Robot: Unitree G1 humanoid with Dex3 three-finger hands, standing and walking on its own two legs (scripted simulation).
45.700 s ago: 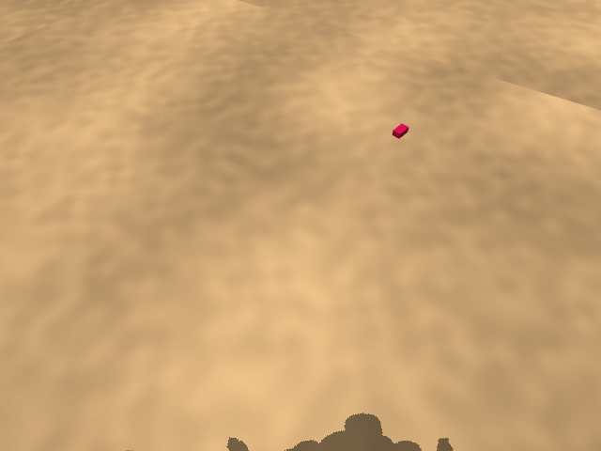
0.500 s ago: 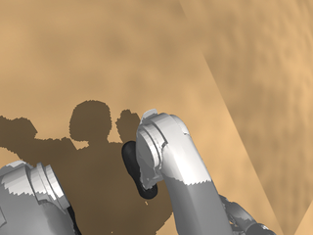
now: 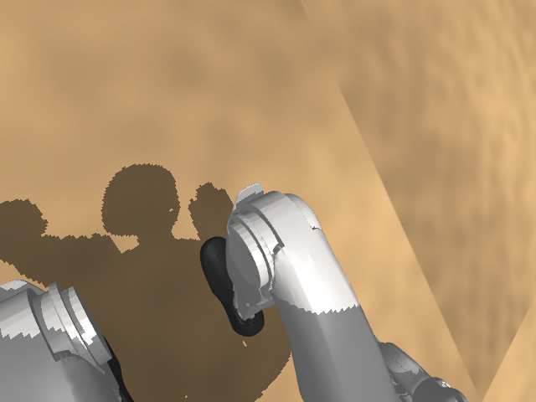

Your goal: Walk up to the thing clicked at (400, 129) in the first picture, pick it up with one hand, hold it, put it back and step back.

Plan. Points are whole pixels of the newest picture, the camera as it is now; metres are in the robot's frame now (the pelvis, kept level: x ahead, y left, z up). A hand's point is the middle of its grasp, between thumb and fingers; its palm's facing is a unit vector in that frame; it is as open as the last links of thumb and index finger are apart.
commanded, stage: open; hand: left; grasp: from above
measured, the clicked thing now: out of the picture +0.49 +0.32 -0.29
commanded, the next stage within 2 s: withdraw in 1.08 s
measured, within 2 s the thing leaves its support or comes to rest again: neither
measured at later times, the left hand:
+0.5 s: hand out of the picture +0.48 +0.33 -0.25, palm faces -0.45 -0.11 -0.89, open 9.7 cm
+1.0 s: hand out of the picture +0.48 +0.33 -0.25, palm faces -0.45 -0.11 -0.89, open 12.3 cm
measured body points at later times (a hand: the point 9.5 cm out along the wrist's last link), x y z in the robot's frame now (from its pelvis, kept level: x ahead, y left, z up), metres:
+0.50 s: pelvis +0.00 +0.00 +0.00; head +0.29 +0.13 +0.31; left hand +0.50 +0.33 -0.20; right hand +0.03 -0.25 -0.04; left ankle +0.06 +0.12 -0.27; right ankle +0.13 -0.13 -0.27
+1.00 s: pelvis +0.00 +0.00 +0.00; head +0.29 +0.13 +0.31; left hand +0.50 +0.33 -0.20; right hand +0.03 -0.25 -0.04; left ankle +0.06 +0.12 -0.27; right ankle +0.13 -0.13 -0.27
